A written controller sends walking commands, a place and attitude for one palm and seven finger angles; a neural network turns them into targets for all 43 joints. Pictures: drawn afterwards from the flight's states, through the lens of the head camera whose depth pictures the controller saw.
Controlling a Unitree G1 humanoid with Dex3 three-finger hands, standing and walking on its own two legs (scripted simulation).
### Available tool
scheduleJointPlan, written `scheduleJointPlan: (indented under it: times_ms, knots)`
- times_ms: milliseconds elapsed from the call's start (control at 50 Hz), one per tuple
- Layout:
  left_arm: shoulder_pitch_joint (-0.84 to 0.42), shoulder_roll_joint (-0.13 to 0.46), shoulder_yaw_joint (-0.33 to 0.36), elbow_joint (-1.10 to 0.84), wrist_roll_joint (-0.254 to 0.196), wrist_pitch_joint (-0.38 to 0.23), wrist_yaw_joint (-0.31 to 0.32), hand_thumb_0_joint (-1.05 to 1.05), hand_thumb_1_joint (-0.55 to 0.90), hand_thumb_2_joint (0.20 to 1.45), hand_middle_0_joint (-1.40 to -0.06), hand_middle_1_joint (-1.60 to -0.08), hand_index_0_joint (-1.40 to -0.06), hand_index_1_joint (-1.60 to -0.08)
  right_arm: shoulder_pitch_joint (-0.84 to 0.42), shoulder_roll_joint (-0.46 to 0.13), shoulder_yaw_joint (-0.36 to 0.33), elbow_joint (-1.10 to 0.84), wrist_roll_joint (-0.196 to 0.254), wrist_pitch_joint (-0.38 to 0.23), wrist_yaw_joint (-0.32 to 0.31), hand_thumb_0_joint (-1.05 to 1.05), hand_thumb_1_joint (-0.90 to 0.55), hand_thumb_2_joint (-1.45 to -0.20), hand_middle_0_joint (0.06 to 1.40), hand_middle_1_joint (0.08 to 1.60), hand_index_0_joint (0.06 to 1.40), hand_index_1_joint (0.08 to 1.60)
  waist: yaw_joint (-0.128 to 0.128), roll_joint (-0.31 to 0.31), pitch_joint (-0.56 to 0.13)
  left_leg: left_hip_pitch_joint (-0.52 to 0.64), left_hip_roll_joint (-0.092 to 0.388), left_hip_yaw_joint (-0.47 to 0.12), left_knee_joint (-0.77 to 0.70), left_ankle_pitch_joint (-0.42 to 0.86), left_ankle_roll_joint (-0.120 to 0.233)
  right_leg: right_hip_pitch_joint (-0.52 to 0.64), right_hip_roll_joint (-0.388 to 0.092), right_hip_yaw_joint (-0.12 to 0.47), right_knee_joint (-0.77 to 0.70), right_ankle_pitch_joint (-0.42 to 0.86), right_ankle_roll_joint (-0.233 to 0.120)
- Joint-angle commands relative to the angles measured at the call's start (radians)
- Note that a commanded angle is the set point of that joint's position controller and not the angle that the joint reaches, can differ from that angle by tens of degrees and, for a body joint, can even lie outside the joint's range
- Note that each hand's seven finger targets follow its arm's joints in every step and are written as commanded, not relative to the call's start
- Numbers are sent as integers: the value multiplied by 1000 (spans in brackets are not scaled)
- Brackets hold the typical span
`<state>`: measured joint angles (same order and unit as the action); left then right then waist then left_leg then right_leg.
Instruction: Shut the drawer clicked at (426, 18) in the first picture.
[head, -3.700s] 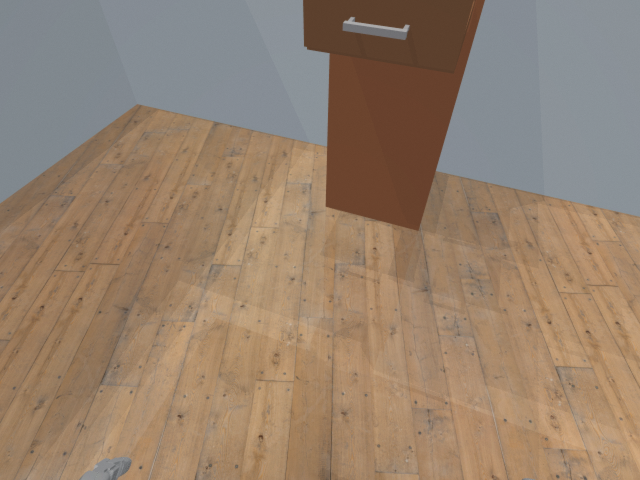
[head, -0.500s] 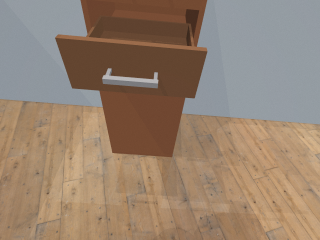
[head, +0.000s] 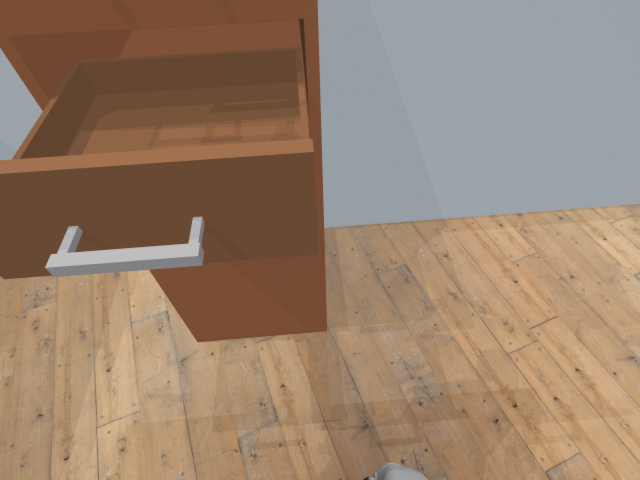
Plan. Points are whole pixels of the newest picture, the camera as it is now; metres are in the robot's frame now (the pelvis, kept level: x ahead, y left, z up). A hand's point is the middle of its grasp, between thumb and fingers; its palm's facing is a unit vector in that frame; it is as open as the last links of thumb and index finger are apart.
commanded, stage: come to a stop and stand still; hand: left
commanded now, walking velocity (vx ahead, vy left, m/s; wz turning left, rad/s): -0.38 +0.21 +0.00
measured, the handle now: (131, 245) +0.32 +0.20 +0.16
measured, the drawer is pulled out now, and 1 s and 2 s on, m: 0.28 0.28 0.28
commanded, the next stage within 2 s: look again from close up in 1.46 s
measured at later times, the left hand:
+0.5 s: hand out of the picture -0.01 +0.24 -0.17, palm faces +0.13 -0.96 -0.23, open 7.3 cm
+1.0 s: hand out of the picture -0.02 +0.19 -0.16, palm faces +0.00 -0.98 -0.22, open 7.3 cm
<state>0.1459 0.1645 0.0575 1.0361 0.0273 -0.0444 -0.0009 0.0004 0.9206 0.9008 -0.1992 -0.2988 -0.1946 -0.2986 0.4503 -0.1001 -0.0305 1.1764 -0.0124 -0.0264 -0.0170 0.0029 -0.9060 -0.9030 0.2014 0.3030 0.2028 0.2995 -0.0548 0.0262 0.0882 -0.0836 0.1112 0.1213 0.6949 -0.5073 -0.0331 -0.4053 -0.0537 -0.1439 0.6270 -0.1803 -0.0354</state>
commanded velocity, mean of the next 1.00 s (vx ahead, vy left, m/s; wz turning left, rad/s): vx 0.01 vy -0.03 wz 0.00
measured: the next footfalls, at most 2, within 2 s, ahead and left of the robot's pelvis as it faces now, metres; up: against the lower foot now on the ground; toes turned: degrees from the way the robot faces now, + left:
left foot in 0.48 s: -0.02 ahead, +0.16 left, +0.00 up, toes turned +5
right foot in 0.98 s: -0.03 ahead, -0.10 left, +0.00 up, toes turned -4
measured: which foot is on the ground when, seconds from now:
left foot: up 0.00-0.46, down 0.48-1.00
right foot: down 0.00-0.48, up 0.50-0.96, down 0.98-1.00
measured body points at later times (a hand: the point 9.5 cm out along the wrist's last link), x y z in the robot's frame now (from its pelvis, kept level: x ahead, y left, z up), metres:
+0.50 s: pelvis -0.04 +0.04 +0.01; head -0.04 +0.06 +0.46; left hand -0.01 +0.29 -0.15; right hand +0.04 -0.20 -0.13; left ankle -0.06 +0.16 -0.72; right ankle +0.08 -0.09 -0.71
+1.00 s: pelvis -0.05 +0.01 +0.02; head -0.03 +0.00 +0.47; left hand -0.02 +0.24 -0.14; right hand -0.14 -0.20 -0.14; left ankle -0.06 +0.16 -0.72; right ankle -0.07 -0.10 -0.72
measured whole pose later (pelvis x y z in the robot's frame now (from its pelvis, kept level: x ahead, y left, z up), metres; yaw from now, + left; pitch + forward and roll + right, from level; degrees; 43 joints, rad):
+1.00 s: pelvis -0.05 +0.01 +0.02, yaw +0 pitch +0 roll +1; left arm 0.23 0.17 0.05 1.10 0.02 0.02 0.02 0.01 0.93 0.90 -0.20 -0.30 -0.20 -0.30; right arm 0.40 -0.11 -0.03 1.18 -0.02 -0.01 -0.04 0.00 -0.90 -0.90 0.20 0.30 0.20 0.30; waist -0.04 -0.01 0.04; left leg -0.20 0.06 0.08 0.47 -0.27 -0.04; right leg -0.21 -0.03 -0.05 0.49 -0.29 0.02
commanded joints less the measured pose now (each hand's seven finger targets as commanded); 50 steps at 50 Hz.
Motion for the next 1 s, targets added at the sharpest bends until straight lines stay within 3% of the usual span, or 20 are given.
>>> scheduleJointPlan:
  times_ms: [0,60,100,240,360,400,420,440,460,480,500,540,580,700,800,860,920,940,960,980]
  knots:
    - [196,187,26,11,-11,-7,39,0,900,900,-200,-300,-200,-300,59,-63,-20,-64,23,9,-24,0,-900,-900,200,300,200,300,79,-198,-253,-248,-29,-110,388,-85,17,397,-369,302,-188,1021,-149]
    - [100,131,10,-16,-9,19,54,0,900,900,-200,-300,-200,-300,-20,-64,-27,-64,15,57,-27,0,-900,-900,200,300,200,300,58,-114,-103,-263,-30,-131,405,-23,1,185,-322,214,-244,791,-121]
    - [80,139,20,-31,-6,29,57,0,900,900,-200,-300,-200,-300,-24,-68,-36,-76,8,78,-16,0,-900,-900,200,300,200,300,51,-135,-94,-285,-49,-121,422,28,-10,145,-307,176,-271,673,-103]
    - [29,172,37,-87,0,48,61,0,900,900,-200,-300,-200,-300,-129,-137,-60,-158,-13,111,7,0,-900,-900,200,300,200,300,51,-190,-110,-350,-65,-141,462,139,-33,114,-302,195,-350,230,-100]
    - [40,202,37,-96,17,63,48,0,900,900,-200,-300,-200,-300,-164,-124,-42,-193,-3,71,18,0,-900,-900,200,300,200,300,74,-241,-106,-196,-76,-64,90,52,0,66,-256,251,-439,-261,-77]
    - [30,193,31,-85,11,68,45,0,900,900,-200,-300,-200,-300,-64,-113,-31,-159,-1,54,15,0,-900,-900,200,300,200,300,32,-226,-128,-30,-95,-27,-160,124,12,11,-199,217,-410,-347,-27]
    - [38,172,22,-75,2,73,41,0,900,900,-200,-300,-200,-300,-17,-122,-29,-138,-1,46,13,0,-900,-900,200,300,200,300,10,-167,-128,50,-94,-41,-300,170,14,-35,-155,182,-340,-389,16]
    - [69,117,8,-72,-11,76,36,0,900,900,-200,-300,-200,-300,-16,-181,-36,-139,-11,34,6,0,-900,-900,200,300,200,300,17,55,-97,1,19,-219,-449,37,38,-79,-72,129,-171,-372,57]
    - [77,57,-2,-77,-21,78,32,0,900,900,-200,-300,-200,-300,-84,-244,-43,-170,-22,30,1,0,-900,-900,200,300,200,300,25,309,-4,-193,209,-472,-619,-194,82,-112,15,63,19,-290,89]
    - [79,68,2,-82,-12,81,29,0,900,900,-200,-300,-200,-300,-179,-258,-37,-208,-21,35,-5,0,-900,-900,200,300,200,300,53,257,77,-363,275,-510,-677,-246,132,-60,-1,138,99,-248,75]
    - [78,81,9,-64,-4,86,22,0,900,900,-200,-300,-200,-300,-233,-251,-30,-214,-28,28,-13,0,-900,-900,200,300,200,300,62,228,71,-386,242,-494,-684,-197,136,-37,1,176,175,-202,78]
    - [146,86,18,-21,3,84,9,0,900,900,-200,-300,-200,-300,-247,-207,-21,-200,-19,16,-24,0,-900,-900,200,300,200,300,93,132,48,-271,155,-339,-605,-11,97,-70,37,185,290,-120,83]
    - [191,75,17,9,2,73,2,0,900,900,-200,-300,-200,-300,-189,-192,-17,-176,-7,3,-31,0,-900,-900,200,300,200,300,85,55,17,-137,128,-273,-566,121,94,-130,48,175,339,-79,89]
    - [183,84,18,8,6,80,7,0,900,900,-200,-300,-200,-300,-8,-172,-22,-98,-12,-3,-52,0,-900,-900,200,300,200,300,25,102,-16,44,188,-279,-495,443,137,-202,24,188,376,-129,107]
    - [121,39,0,-4,-4,81,2,0,900,900,-200,-300,-200,-300,32,-175,-29,-57,-19,0,-56,0,-900,-900,200,300,200,300,-3,130,-55,92,204,-277,-427,659,201,-114,6,137,207,-244,98]
    - [126,14,-10,8,-15,68,6,0,900,900,-200,-300,-200,-300,1,-179,-33,-45,-19,6,-48,0,-900,-900,200,300,200,300,7,175,-74,20,169,-252,-392,667,185,35,25,96,32,-261,83]
    - [209,13,-9,49,-16,54,15,0,900,900,-200,-300,-200,-300,-31,-171,-35,-39,-6,8,-41,0,-900,-900,200,300,200,300,59,114,-99,-96,115,-210,-318,553,125,246,34,68,-225,-1,79]
    - [229,39,-8,63,-13,45,22,0,900,900,-200,-300,-200,-300,-18,-138,-31,-36,0,7,-36,0,-900,-900,200,300,200,300,62,42,-113,-161,67,-169,-269,464,78,343,-8,113,-296,85,73]
    - [236,85,-5,74,-11,35,31,0,900,900,-200,-300,-200,-300,-16,-84,-18,-39,8,7,-32,0,-900,-900,200,300,200,300,59,-98,-112,-259,9,-91,-206,293,30,414,-139,235,-315,140,38]
    - [210,129,-4,73,-16,30,37,0,900,900,-200,-300,-200,-300,-30,-35,-2,-50,6,17,-25,0,-900,-900,200,300,200,300,52,-204,-80,-286,-35,-56,-168,104,4,353,-242,304,-370,142,-13]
